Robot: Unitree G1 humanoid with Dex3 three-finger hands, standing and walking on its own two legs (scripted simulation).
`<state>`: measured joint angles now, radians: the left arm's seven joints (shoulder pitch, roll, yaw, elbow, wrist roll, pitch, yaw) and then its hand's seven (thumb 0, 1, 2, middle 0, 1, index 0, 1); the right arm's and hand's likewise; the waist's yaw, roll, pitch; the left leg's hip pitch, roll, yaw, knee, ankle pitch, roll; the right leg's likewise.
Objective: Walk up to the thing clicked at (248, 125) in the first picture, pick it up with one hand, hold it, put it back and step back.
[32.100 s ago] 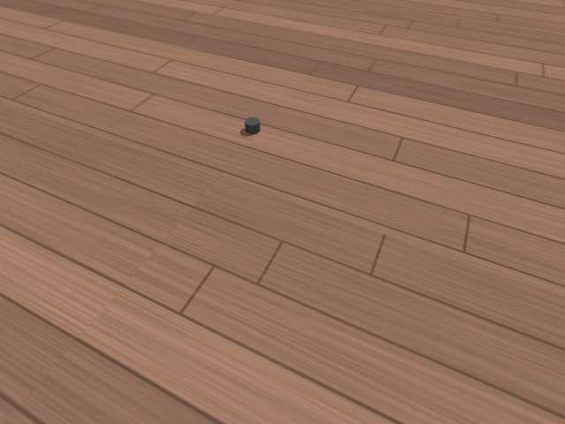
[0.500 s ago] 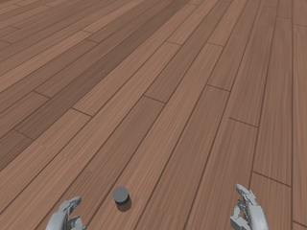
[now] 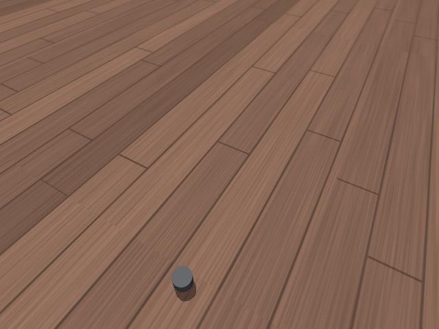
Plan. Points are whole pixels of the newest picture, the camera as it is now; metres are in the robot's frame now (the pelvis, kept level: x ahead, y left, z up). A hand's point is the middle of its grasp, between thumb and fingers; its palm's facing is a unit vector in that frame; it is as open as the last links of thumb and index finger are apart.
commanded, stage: stand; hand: left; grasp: from above
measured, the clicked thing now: (182, 279) +0.45 +0.18 -0.73
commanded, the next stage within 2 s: none
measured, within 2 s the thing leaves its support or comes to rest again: neither
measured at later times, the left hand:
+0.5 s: hand out of the picture +0.01 +0.24 -0.14, palm faces +0.04 -0.94 -0.33, open 7.4 cm
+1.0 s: hand out of the picture +0.05 +0.23 -0.14, palm faces +0.02 -0.94 -0.33, open 7.4 cm
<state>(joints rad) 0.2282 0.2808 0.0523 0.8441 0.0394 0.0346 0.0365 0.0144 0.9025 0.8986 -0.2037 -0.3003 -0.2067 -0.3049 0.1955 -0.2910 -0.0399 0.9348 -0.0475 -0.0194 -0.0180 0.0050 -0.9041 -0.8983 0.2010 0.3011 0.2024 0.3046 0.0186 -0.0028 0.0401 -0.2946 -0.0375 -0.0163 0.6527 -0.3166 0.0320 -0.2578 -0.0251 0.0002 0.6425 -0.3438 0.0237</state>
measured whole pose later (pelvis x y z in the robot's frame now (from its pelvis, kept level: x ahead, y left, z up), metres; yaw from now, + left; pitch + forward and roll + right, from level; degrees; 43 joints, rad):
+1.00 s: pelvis +0.00 -0.01 +0.02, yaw +0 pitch -4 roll +0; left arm 0.14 0.30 0.03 1.14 0.02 -0.01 0.02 0.01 0.90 0.90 -0.20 -0.30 -0.21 -0.30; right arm 0.13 -0.32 -0.02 1.14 -0.02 0.00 -0.01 0.00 -0.90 -0.90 0.20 0.30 0.20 0.30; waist 0.00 0.02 0.07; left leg -0.11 -0.02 -0.03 0.34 -0.15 0.01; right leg -0.08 -0.01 -0.01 0.34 -0.19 0.01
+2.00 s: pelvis +0.01 -0.03 +0.03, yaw +0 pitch -3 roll +0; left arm 0.11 0.32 0.02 1.14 0.01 -0.01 0.01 0.01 0.90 0.90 -0.20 -0.30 -0.21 -0.30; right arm 0.11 -0.33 -0.01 1.15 -0.01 -0.01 -0.01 0.00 -0.90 -0.90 0.20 0.30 0.20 0.30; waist 0.00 0.01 0.06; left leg -0.09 0.00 -0.03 0.30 -0.15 -0.01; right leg -0.07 0.01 -0.01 0.31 -0.19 -0.01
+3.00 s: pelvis -0.13 +0.02 +0.01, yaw -4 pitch -4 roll +2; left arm 0.16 0.36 0.07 0.87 0.03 0.05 0.00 0.01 0.90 0.90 -0.21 -0.30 -0.21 -0.30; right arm 0.12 -0.37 -0.04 0.90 0.01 0.05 -0.01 0.00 -0.90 -0.90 0.20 0.30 0.20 0.30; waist 0.01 0.01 0.18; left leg -0.40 -0.10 -0.05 0.96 -0.50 0.02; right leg -0.25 0.03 0.05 0.62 -0.31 -0.05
